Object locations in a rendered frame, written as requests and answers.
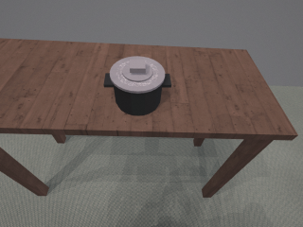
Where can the lid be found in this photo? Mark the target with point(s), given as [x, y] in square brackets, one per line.
[137, 83]

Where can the table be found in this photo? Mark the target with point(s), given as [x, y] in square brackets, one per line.
[57, 88]

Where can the knob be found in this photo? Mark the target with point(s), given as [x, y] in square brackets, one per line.
[137, 66]

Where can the pot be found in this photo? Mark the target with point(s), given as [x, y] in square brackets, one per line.
[137, 104]

